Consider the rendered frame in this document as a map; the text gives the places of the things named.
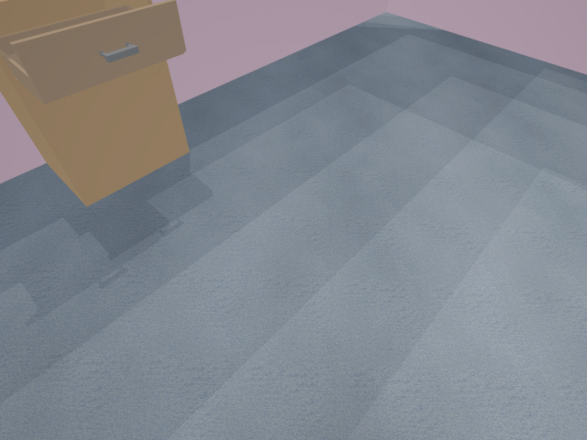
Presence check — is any drawer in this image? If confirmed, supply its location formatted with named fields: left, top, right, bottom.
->
left=0, top=0, right=186, bottom=104

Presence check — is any cabinet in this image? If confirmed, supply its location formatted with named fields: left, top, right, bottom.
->
left=0, top=0, right=190, bottom=206

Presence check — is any handle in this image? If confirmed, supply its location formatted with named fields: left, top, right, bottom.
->
left=99, top=43, right=139, bottom=63

